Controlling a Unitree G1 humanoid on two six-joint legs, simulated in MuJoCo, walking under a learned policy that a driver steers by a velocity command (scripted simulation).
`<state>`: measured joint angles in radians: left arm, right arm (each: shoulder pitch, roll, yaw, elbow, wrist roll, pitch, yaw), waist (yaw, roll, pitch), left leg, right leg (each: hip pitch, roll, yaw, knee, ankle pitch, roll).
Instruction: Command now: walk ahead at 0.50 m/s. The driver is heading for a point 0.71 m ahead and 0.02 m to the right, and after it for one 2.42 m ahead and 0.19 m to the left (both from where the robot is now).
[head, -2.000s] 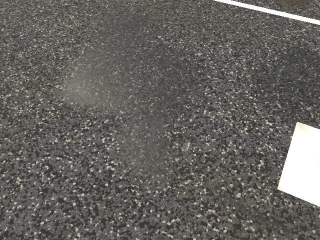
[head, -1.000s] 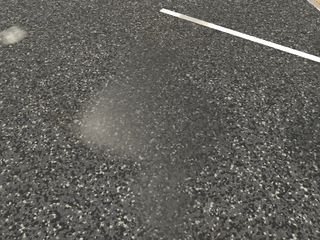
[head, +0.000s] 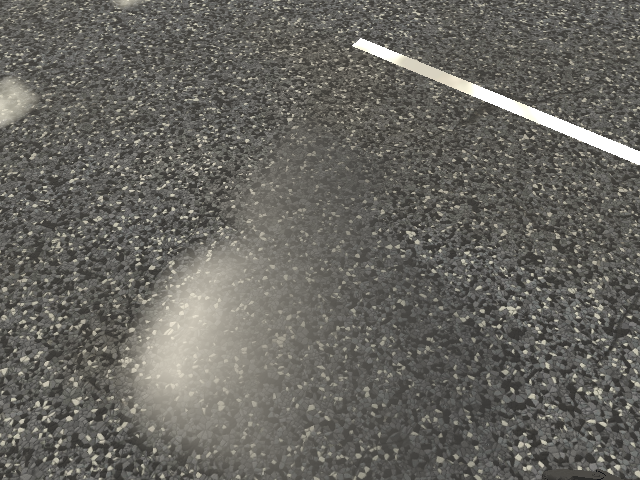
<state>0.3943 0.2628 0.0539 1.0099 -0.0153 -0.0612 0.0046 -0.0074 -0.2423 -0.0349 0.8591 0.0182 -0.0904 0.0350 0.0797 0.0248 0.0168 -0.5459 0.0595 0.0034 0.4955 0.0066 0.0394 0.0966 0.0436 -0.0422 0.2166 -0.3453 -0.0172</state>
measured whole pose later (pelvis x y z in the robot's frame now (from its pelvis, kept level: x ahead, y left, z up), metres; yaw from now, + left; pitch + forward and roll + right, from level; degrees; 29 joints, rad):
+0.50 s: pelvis +0.28 +0.01 +0.00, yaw +0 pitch +1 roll +3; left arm 0.03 0.25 0.04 0.86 0.01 -0.08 -0.02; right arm 0.32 -0.25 -0.04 1.03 0.01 -0.06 -0.01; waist -0.07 -0.04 0.02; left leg 0.02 -0.06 0.05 0.30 -0.34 0.02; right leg -0.52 -0.04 0.01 0.48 0.09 -0.04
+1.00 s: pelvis +0.40 +0.01 +0.02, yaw +1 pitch +2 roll -2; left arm 0.12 0.27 0.07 0.94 -0.03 -0.05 0.00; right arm 0.36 -0.23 -0.06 1.08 0.00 -0.07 -0.03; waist -0.05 -0.02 -0.05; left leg -0.17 0.03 0.01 0.39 -0.26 0.02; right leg -0.48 0.02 -0.02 0.82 -0.30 -0.05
